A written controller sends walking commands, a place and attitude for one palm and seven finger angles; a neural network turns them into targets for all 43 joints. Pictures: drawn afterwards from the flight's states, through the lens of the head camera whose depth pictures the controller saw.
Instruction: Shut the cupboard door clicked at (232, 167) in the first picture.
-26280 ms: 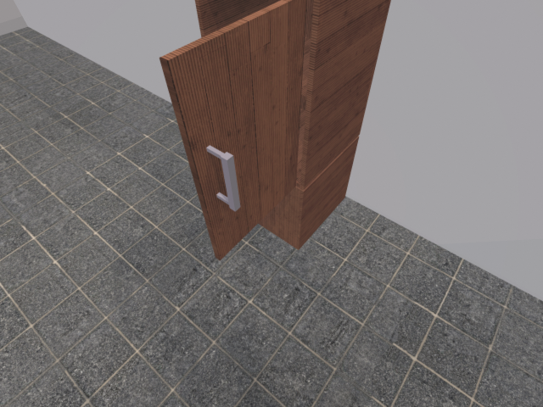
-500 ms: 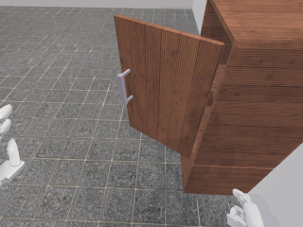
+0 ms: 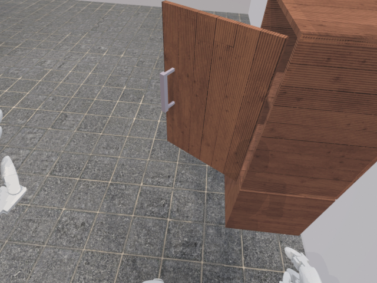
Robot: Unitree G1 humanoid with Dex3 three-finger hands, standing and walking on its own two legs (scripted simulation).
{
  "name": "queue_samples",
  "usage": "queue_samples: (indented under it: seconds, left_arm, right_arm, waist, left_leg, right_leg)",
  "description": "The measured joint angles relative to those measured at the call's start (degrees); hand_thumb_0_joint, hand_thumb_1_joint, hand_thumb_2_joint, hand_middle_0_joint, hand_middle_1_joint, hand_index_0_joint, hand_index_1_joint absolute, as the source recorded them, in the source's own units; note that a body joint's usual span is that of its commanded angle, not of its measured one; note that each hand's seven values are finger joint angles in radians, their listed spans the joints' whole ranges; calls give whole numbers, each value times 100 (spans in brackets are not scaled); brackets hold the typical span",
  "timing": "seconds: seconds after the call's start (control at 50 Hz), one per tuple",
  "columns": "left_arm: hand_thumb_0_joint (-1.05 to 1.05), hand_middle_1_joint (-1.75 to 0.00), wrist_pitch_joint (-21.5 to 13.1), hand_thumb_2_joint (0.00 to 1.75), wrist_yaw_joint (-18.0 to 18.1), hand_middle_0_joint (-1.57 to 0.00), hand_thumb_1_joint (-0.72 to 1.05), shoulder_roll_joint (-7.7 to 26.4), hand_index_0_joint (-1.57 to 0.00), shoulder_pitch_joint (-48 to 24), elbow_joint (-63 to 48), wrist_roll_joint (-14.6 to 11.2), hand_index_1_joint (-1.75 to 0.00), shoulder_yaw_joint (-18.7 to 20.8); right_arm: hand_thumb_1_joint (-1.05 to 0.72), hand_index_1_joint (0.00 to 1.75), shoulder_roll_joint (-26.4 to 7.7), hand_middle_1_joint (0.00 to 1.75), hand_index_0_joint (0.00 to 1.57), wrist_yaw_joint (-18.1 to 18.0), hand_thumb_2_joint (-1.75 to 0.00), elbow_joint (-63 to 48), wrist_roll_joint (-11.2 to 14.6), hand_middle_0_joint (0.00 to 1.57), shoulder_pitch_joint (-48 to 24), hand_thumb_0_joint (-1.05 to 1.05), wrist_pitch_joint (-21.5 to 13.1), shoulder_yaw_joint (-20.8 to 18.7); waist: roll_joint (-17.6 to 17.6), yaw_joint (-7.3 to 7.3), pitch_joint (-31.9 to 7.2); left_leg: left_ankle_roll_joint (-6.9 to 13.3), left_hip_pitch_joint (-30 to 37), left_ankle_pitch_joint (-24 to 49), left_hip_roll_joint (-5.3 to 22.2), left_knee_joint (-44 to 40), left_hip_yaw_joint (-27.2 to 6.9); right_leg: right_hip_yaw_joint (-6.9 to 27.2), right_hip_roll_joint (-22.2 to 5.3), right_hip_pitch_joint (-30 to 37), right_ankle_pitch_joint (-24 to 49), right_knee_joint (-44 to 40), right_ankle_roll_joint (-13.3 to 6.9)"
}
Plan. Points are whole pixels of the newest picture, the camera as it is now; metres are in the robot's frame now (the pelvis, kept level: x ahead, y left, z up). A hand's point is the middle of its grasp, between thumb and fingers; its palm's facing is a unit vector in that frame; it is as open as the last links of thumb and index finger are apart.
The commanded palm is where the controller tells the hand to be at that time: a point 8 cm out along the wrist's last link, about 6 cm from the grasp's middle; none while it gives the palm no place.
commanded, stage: step back with the hand held close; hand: left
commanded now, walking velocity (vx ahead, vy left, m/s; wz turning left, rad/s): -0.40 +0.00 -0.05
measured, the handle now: (168, 90) +0.74 +0.12 -0.01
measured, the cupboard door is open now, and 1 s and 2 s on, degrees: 59 59 59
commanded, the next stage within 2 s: stop stepping back and stand still in 0.38 s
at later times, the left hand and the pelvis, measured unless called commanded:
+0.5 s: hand out of the picture +0.10 +0.26 +0.18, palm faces +0.44 -0.81 -0.39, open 7.4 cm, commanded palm +0.04 +0.30 +0.20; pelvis -0.11 +0.00 +0.00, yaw +0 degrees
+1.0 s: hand out of the picture +0.08 +0.27 +0.18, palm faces +0.26 -0.87 -0.41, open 7.4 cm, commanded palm +0.02 +0.33 +0.20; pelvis -0.15 +0.04 +0.02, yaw -4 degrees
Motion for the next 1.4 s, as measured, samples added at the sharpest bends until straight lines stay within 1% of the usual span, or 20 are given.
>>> queue_samples:
  seconds: [0.08, 0.14, 0.24, 0.3, 0.4, 0.48, 0.56, 0.6, 0.64, 0.7, 0.74, 0.78, 0.82, 0.86, 0.92, 1.02, 1.1, 1.2, 1.32, 1.4]
  left_arm:
    - [2, -30, -71, 90, 82, -21, 89, 121, -21, 90, -242, -61, -30, -72]
    - [2, -30, -144, 90, 121, -21, 88, 311, -21, 237, -380, -80, -30, 40]
    - [2, -30, -166, 90, 50, -21, 88, 565, -22, 122, -255, -24, -30, 327]
    - [2, -30, -228, 90, 65, -21, 88, 588, -22, 201, -262, -127, -30, 516]
    - [2, -30, -280, 90, 104, -21, 89, 336, -21, 459, -365, -347, -30, 592]
    - [2, -30, -245, 90, 7, -21, 89, -22, -21, -77, -323, -214, -30, -83]
    - [2, -30, -234, 90, -119, -21, 88, 254, -21, -412, -514, -197, -30, -167]
    - [2, -30, -227, 90, -168, -21, 88, 463, -22, -325, -488, -260, -30, 38]
    - [2, -30, -165, 90, -188, -21, 88, 568, -22, -152, -345, -318, -30, 171]
    - [1, -30, -65, 90, -111, -21, 88, 562, -22, 329, -199, -307, -30, 266]
    - [1, -30, -51, 90, -47, -21, 88, 471, -22, 448, -46, -260, -30, 253]
    - [1, -30, -25, 90, 30, -21, 88, 338, -22, 151, 197, -203, -30, 158]
    - [1, -30, 89, 90, 102, -21, 89, 173, -21, -385, 539, -173, -30, 55]
    - [1, -30, 284, 90, 165, -21, 89, 7, -21, -659, 708, -185, -30, 14]
    - [2, -30, 459, 90, 135, -20, 89, -8, -21, -378, 280, -233, -30, -54]
    - [3, -30, 219, 90, 5, -21, 89, 465, -21, 782, -1025, -233, -30, -17]
    - [2, -30, 33, 90, 1, -21, 88, 845, -22, 1066, -887, -225, -30, 311]
    - [1, -30, 286, 90, 109, -21, 88, 482, -22, 728, 245, -291, -30, 295]
    - [2, -30, 663, 90, 210, -20, 89, -391, -21, -14, 962, -178, -30, -326]
    - [2, -30, 701, 90, 176, -20, 89, -557, -21, -343, 689, -49, -30, -600]
  right_arm:
    - [-90, 30, -9, 30, 21, 60, -90, 129, -8, 20, -35, 1, 51, -43]
    - [-90, 30, -6, 30, 21, 9, -90, 119, 12, 20, -47, 1, 64, -41]
    - [-90, 30, 94, 30, 21, -77, -90, 181, -23, 20, 49, 1, -167, -147]
    - [-90, 30, 203, 30, 21, -8, -90, 301, -8, 20, 70, 1, -290, -144]
    - [-90, 30, 315, 30, 21, 84, -90, 291, -45, 20, -441, 1, -577, -17]
    - [-90, 30, 260, 30, 21, 17, -90, 496, -44, 20, -892, 1, -673, -16]
    - [-90, 30, 437, 30, 21, -28, -89, 474, 57, 20, -773, 1, -570, 22]
    - [-90, 30, 465, 30, 21, -25, -89, 291, 57, 20, -622, 1, -471, 58]
    - [-90, 30, 398, 30, 21, -38, -90, 150, 40, 20, -402, 1, -352, 51]
    - [-90, 30, 169, 30, 21, -59, -90, 225, 42, 20, 58, 1, -196, 5]
    - [-90, 30, -11, 30, 21, -92, -90, 344, 67, 20, 375, 1, -158, -37]
    - [-90, 30, -204, 30, 21, -144, -90, 432, 95, 20, 579, 1, -199, -96]
    - [-90, 30, -245, 30, 21, -192, -90, 624, 124, 20, 495, 1, -243, -155]
    - [-90, 30, -196, 30, 20, -165, -90, 644, 121, 20, 271, 1, -296, -143]
    - [-90, 30, 76, 30, 20, -6, -90, 474, 36, 19, 41, 1, -516, -52]
    - [-90, 30, 516, 30, 21, 114, -90, 178, -56, 20, 147, 1, -658, 246]
    - [-90, 30, 514, 30, 21, 61, -90, 77, -90, 20, 198, 1, -461, 284]
    - [-90, 30, 207, 30, 21, 50, -90, 367, -22, 20, 161, 1, -124, 165]
    - [-90, 30, -42, 30, 21, -91, -90, 692, 90, 20, 322, 1, -163, 79]
    - [-90, 30, 49, 30, 21, -167, -90, 531, 16, 20, 168, 1, -353, 126]
  waist:
    - [-139, -115, 72]
    - [-194, -186, 112]
    - [169, -339, 37]
    - [162, -241, -271]
    - [-165, 241, -359]
    - [102, 405, 130]
    - [-75, 185, 119]
    - [-141, -59, -63]
    - [-118, -260, -262]
    - [-192, -106, -732]
    - [-218, 4, -964]
    - [-149, 12, -910]
    - [-256, -32, -570]
    - [-294, -22, -127]
    - [-353, -197, 254]
    - [-456, -354, 98]
    - [-200, -324, -184]
    - [280, -58, -413]
    - [156, 181, -413]
    - [-221, 85, -264]
  left_leg:
    - [-110, -107, 35, -42, -125, 31]
    - [6, -147, 589, 3, -325, 88]
    - [147, -382, 1493, 397, -558, -20]
    - [95, -590, 1732, 537, -849, 115]
    - [10, -937, 2287, 583, -1385, 667]
    - [-54, -749, 2625, 799, -1629, 706]
    - [81, -368, 2719, 806, -1697, 759]
    - [5, -364, 2542, 767, -1559, 752]
    - [-228, -488, 1616, 664, -1122, 606]
    - [-416, -572, 638, 384, 548, 259]
    - [-390, -294, 459, 306, 843, 201]
    - [-346, 185, 544, 305, 207, 142]
    - [-18, 256, 347, 92, -52, 152]
    - [105, 313, 633, 72, -221, 265]
    - [110, 474, 1031, 133, -746, 372]
    - [71, 664, 1467, 216, -1486, 476]
    - [-4, 526, 1323, 121, -1404, 489]
    - [-278, 457, 619, 108, -906, 362]
    - [160, 806, 1145, 51, -949, 363]
    - [169, 889, 1233, -76, -1252, 420]
  right_leg:
    - [-50, -107, -77, 182, -131, 23]
    - [-64, -104, -170, 92, -107, 64]
    - [-1, 422, 9, -825, 1512, 134]
    - [-91, 479, 691, -1368, 1439, 83]
    - [30, 186, 1811, -1429, -698, -23]
    - [121, 377, 1883, -1521, -777, -33]
    - [47, 333, 2017, -1602, -346, 140]
    - [-52, 269, 2099, -1788, -348, -73]
    - [-110, 212, 2166, -1732, -381, -126]
    - [177, 41, 2209, -1664, -497, -97]
    - [304, -38, 2247, -1578, -683, 1]
    - [217, -48, 2209, -1602, -642, 133]
    - [128, -217, 1985, -1710, -220, 212]
    - [210, -248, 1634, -1426, 338, 135]
    - [246, -72, 1088, -1626, 952, 48]
    - [-288, 83, 1025, -1340, 57, -4]
    - [-511, 99, 1395, -775, -917, -179]
    - [-454, 107, 1469, -561, -913, -223]
    - [-462, 22, 1703, -831, -617, -82]
    - [-240, 6, 1545, -989, -394, -42]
